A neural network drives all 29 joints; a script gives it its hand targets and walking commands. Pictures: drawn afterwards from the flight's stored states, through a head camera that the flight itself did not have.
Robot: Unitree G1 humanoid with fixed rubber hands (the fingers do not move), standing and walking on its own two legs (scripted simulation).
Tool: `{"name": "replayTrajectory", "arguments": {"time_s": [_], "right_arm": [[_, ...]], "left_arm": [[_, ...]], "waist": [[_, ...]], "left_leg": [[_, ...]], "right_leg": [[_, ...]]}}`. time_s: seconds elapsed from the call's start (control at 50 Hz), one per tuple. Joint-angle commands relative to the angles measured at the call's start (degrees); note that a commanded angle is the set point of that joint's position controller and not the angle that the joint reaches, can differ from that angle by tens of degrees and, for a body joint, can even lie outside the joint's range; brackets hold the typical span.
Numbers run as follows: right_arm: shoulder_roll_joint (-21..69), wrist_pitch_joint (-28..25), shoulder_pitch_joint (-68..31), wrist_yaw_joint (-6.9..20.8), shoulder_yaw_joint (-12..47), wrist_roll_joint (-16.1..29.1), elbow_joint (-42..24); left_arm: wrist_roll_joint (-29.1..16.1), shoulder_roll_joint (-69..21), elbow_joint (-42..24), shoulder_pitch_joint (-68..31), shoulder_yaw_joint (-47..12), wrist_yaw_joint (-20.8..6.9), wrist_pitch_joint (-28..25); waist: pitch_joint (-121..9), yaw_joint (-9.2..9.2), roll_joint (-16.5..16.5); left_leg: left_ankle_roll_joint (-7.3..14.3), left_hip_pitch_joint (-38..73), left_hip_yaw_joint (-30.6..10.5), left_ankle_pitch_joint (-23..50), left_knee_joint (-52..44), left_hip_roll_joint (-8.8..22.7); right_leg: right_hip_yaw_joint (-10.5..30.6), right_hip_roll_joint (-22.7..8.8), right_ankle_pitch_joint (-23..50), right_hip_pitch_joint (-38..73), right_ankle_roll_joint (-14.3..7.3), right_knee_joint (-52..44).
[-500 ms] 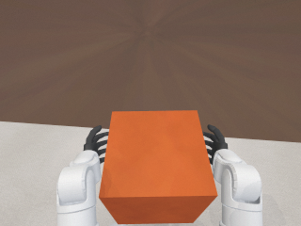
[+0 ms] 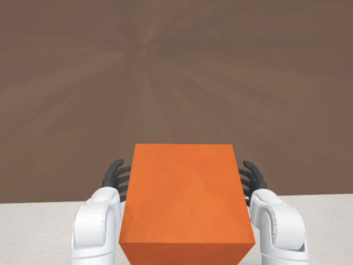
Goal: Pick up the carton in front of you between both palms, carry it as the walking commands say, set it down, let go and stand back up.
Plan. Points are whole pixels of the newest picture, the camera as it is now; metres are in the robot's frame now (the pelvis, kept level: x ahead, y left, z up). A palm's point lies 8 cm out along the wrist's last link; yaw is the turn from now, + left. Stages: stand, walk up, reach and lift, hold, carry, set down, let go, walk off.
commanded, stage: carry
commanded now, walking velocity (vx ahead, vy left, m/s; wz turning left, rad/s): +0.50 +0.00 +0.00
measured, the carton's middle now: (183, 213) +0.24 -0.01 -0.02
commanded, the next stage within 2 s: none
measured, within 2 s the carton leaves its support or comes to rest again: neither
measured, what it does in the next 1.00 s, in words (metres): walks ahead: right foot, then left foot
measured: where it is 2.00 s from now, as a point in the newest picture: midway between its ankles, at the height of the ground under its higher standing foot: (168, 110)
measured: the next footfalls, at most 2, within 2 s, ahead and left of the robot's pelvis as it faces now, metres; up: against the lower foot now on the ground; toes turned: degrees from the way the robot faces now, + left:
right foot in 0.26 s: +0.38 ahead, -0.12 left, +0.00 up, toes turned -9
left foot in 0.76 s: +0.68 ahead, +0.08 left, +0.01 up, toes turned +10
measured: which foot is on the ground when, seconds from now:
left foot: down 0.00-0.28, up 0.30-0.74, down 0.76-1.00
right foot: up 0.00-0.24, down 0.26-0.78, up 0.80-1.00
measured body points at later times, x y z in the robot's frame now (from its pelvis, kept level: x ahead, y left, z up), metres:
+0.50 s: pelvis +0.33 -0.05 +0.00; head +0.37 -0.06 +0.45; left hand +0.63 +0.13 +0.12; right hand +0.66 -0.18 +0.11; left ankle +0.33 +0.09 -0.67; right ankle +0.34 -0.11 -0.75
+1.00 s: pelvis +0.64 +0.02 -0.01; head +0.75 +0.03 +0.43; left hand +1.06 +0.16 +0.10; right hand +1.04 -0.14 +0.10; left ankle +0.64 +0.08 -0.75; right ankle +0.66 -0.12 -0.64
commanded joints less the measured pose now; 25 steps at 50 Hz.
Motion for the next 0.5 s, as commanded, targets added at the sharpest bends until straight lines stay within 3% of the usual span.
{"name": "replayTrajectory", "arguments": {"time_s": [0.0,0.06,0.16,0.2,0.22,0.24,0.26,0.28,0.3,0.34,0.38,0.48], "right_arm": [[55.81,-0.87,-24.14,16.66,42.22,23.84,-5.61],[52.89,-0.65,-23.69,16.42,41.72,23.68,-7.47],[47.45,1.92,-23.38,14.66,39.70,22.23,-9.37],[45.59,3.16,-25.98,14.13,39.33,22.34,-11.24],[44.48,3.89,-27.53,13.88,39.22,22.57,-12.19],[43.22,4.61,-29.04,13.66,39.08,22.57,-12.73],[42.77,5.71,-30.92,13.43,39.41,23.20,-13.68],[42.01,6.36,-32.60,13.35,39.31,23.69,-15.30],[43.21,6.55,-34.71,13.21,39.55,23.71,-14.65],[44.66,6.64,-38.13,12.96,39.21,24.08,-15.15],[44.93,6.88,-40.75,12.31,39.02,23.88,-14.81],[40.01,8.64,-47.65,10.35,37.68,22.46,-9.13]], "left_arm": [[-21.52,-57.47,-3.97,-21.37,-42.44,-13.85,-1.72],[-22.33,-55.13,-7.28,-22.73,-43.04,-13.44,-1.31],[-23.78,-48.98,-10.48,-24.48,-41.91,-13.39,2.13],[-24.31,-46.90,-11.31,-25.81,-40.96,-13.48,3.53],[-24.46,-46.09,-11.37,-26.30,-40.26,-13.46,4.17],[-24.49,-45.09,-11.24,-27.07,-39.45,-13.45,4.81],[-23.88,-43.28,-10.56,-27.78,-38.28,-13.42,5.26],[-24.36,-43.90,-9.79,-27.85,-37.78,-13.41,5.42],[-25.41,-44.37,-11.67,-29.93,-37.76,-13.37,5.84],[-26.37,-46.52,-13.48,-34.91,-38.14,-13.06,6.20],[-27.02,-46.17,-14.57,-39.63,-38.55,-12.69,6.69],[-27.41,-39.09,-10.05,-47.24,-37.66,-12.18,8.89]], "waist": [[-14.85,0.82,6.90],[-11.21,0.67,7.72],[-6.75,0.41,8.51],[-8.75,1.09,8.85],[-11.57,2.02,7.40],[-15.63,2.82,4.37],[-20.94,3.31,-7.12],[-23.33,4.33,-20.17],[-22.50,3.64,-14.97],[-20.57,2.99,-4.21],[-20.34,2.42,-3.75],[-17.89,3.09,-6.71]], "left_leg": [[2.94,16.78,-10.73,13.96,-8.17,13.67],[2.46,17.36,-7.76,18.91,-7.49,12.22],[1.62,18.28,-5.01,25.17,-5.66,12.37],[0.26,18.08,-2.79,34.71,1.48,11.93],[-1.11,15.60,0.26,36.34,10.03,9.96],[-2.57,8.57,0.47,29.64,20.77,8.15],[-5.10,-6.58,-0.74,14.43,38.03,3.65],[-6.03,-20.59,-5.09,-14.05,51.91,-4.06],[-4.13,-24.49,-11.96,-16.36,59.99,-0.52],[-2.23,-24.89,-13.76,-10.80,57.63,4.46],[-2.32,-21.80,-13.24,-6.08,50.07,5.68],[-3.60,-26.29,-9.11,-1.77,37.66,4.49]], "right_leg": [[-2.40,-0.32,5.35,-4.29,1.10,-9.15],[-4.88,0.52,9.39,-4.54,1.13,-16.96],[-7.44,1.85,13.57,-0.09,-0.77,-25.27],[-9.42,4.06,11.36,8.45,-1.86,-26.99],[-12.15,6.79,8.98,17.54,-2.12,-29.53],[-9.54,5.11,5.19,29.66,-2.20,-29.21],[14.60,-10.76,-2.93,42.78,-8.18,-32.95],[35.24,-18.49,0.61,49.76,-14.33,-41.93],[30.71,-18.76,7.85,48.78,-14.16,-41.12],[18.93,-15.27,17.94,41.01,-10.54,-38.62],[12.13,-13.10,15.06,35.73,-7.77,-40.51],[5.39,-10.74,13.86,35.27,-9.53,-42.70]]}}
